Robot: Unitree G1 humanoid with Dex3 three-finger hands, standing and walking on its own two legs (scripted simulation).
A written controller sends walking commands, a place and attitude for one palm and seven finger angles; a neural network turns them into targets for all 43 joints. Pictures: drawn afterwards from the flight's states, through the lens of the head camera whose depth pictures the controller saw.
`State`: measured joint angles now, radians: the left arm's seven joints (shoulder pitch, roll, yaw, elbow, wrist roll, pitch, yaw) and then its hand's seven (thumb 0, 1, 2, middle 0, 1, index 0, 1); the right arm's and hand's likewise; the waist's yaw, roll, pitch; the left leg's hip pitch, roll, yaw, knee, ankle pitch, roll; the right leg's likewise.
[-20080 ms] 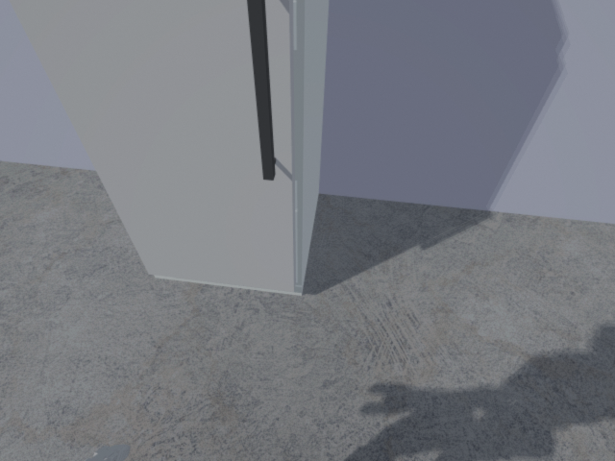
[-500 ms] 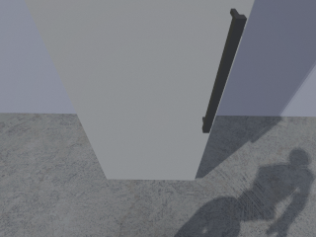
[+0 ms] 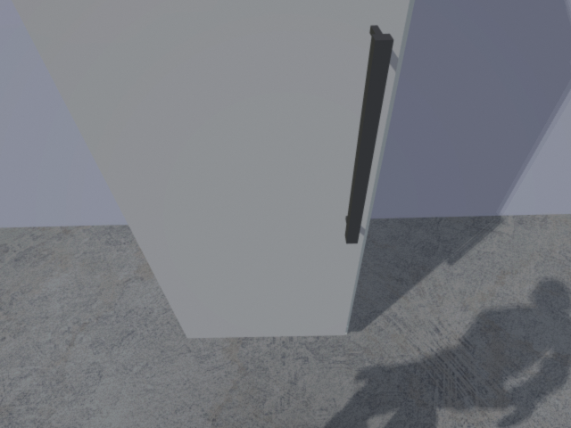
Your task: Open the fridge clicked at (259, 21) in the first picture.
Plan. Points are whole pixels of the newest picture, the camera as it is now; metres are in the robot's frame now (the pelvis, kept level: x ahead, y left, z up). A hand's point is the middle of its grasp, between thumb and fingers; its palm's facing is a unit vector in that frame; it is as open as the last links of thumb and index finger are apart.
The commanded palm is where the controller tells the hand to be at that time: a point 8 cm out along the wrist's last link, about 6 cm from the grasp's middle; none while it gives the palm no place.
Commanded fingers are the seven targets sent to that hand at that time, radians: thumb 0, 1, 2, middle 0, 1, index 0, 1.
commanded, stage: look again from close up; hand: right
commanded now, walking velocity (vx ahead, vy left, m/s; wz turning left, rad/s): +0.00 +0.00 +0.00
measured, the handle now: (360, 154) +0.55 -0.10 +0.11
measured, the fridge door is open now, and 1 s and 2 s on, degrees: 0 0 0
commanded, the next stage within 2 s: none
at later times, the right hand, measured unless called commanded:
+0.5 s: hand out of the picture -0.04 -0.19 -0.18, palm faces +0.03 +0.98 -0.21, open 7.4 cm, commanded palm none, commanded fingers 0.00 -0.90 -0.90 0.20 0.30 0.20 0.30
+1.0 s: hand out of the picture -0.04 -0.17 -0.17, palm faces +0.02 +0.98 -0.20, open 7.4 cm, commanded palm none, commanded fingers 0.00 -0.90 -0.90 0.20 0.30 0.20 0.30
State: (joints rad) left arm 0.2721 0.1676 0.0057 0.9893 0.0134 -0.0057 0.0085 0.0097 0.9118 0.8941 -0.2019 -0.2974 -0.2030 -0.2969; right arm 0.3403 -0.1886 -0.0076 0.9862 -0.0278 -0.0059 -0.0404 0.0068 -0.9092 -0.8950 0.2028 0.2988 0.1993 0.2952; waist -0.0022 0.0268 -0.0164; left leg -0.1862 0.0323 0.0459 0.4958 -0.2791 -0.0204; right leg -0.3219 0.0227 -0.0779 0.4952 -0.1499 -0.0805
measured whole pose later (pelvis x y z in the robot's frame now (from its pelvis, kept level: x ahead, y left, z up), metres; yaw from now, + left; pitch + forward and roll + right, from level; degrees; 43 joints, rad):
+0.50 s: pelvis -0.02 +0.00 +0.00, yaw -1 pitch -2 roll +1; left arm 0.26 0.22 0.01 1.05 0.01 0.01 0.00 0.01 0.91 0.89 -0.20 -0.30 -0.20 -0.30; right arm 0.39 -0.22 0.00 1.05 -0.03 0.00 -0.03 0.01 -0.91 -0.89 0.20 0.30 0.20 0.30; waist -0.01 0.02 -0.01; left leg -0.18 0.04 0.06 0.45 -0.23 -0.02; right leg -0.31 0.03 -0.07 0.42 -0.09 -0.07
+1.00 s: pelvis -0.02 +0.01 +0.00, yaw -1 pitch -2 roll +1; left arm 0.27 0.19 0.01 1.09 0.01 0.01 0.00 0.01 0.91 0.89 -0.20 -0.30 -0.20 -0.30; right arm 0.36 -0.20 0.00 1.06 -0.02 -0.01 -0.03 0.01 -0.91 -0.89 0.20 0.30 0.20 0.30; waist 0.00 0.02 0.00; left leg -0.19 0.02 0.06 0.44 -0.23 -0.01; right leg -0.31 0.02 -0.05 0.41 -0.08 -0.05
